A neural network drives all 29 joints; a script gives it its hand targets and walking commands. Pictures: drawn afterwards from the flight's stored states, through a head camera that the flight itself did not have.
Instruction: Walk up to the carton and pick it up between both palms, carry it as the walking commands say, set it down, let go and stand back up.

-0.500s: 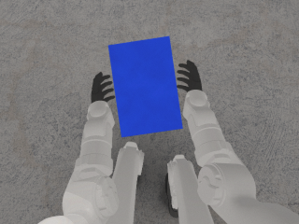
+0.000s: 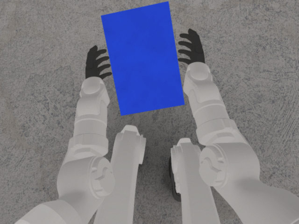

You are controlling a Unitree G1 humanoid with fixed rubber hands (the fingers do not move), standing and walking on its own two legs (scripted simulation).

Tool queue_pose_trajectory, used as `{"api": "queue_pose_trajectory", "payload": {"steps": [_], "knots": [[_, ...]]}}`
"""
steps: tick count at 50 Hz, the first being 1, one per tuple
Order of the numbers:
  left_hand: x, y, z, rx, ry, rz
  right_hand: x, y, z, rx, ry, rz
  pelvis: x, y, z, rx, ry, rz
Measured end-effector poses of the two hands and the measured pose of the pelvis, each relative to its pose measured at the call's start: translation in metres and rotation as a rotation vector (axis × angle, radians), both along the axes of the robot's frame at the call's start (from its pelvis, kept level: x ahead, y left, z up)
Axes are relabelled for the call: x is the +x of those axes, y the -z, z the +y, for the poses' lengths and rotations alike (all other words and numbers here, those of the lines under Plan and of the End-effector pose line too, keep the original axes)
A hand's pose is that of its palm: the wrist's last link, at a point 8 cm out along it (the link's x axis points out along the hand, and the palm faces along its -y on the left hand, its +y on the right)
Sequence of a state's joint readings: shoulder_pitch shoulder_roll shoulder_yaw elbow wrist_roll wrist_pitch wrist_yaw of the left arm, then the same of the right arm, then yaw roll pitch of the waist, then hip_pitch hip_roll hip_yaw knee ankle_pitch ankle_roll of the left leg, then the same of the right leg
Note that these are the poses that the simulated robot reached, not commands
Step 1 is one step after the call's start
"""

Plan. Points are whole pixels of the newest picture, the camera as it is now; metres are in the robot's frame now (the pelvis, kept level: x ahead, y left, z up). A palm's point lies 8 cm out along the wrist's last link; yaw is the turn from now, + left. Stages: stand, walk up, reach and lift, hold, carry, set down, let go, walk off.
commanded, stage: set down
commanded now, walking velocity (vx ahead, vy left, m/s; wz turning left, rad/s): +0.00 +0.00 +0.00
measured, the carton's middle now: (145, 64) +0.51 +0.10 -0.20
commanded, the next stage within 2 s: none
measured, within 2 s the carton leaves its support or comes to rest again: neither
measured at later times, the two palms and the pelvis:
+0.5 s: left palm (100, 79) +0.44 +0.23 -0.21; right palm (184, 65) +0.52 -0.02 -0.18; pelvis -0.02 +0.01 -0.06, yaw -1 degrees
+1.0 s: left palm (105, 79) +0.46 +0.23 -0.27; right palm (182, 71) +0.52 -0.03 -0.27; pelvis -0.03 +0.00 -0.10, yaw -1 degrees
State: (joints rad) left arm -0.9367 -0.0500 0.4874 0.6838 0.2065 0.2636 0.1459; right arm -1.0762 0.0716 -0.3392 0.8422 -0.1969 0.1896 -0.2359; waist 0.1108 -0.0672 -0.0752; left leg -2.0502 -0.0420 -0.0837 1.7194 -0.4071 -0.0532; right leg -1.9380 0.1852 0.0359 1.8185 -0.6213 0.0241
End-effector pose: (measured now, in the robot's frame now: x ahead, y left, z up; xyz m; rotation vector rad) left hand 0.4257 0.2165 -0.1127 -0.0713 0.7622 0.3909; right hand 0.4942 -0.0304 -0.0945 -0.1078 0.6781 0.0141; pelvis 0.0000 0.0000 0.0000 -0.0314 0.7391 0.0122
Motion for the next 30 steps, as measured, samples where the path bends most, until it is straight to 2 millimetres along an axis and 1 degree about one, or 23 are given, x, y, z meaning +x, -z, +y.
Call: {"api": "queue_pose_trajectory", "payload": {"steps": [4, 17, 22, 26, 30], "knots": [[0.004, 0.012, 0.002, 0.004, 0.004, -0.005, 0.005, 0.010, 0.002, -0.004, -0.003, -0.007, -0.003, 0.010, 0.001, -0.003, -0.001, 0.007], [0.011, 0.061, 0.010, -0.018, 0.008, 0.009, 0.015, 0.058, 0.008, -0.018, -0.037, 0.014, -0.012, 0.040, 0.005, -0.013, 0.004, 0.034], [0.017, 0.081, 0.014, -0.020, 0.007, 0.002, 0.020, 0.077, 0.012, -0.021, -0.042, 0.011, -0.015, 0.051, 0.006, -0.016, 0.008, 0.029], [0.020, 0.098, 0.015, -0.013, 0.014, 0.008, 0.024, 0.094, 0.013, -0.018, -0.048, 0.018, -0.018, 0.059, 0.007, -0.010, 0.002, -0.008], [0.023, 0.115, 0.015, -0.015, 0.021, -0.005, 0.027, 0.112, 0.012, -0.008, -0.042, 0.008, -0.023, 0.063, 0.006, -0.009, 0.004, -0.080]]}}
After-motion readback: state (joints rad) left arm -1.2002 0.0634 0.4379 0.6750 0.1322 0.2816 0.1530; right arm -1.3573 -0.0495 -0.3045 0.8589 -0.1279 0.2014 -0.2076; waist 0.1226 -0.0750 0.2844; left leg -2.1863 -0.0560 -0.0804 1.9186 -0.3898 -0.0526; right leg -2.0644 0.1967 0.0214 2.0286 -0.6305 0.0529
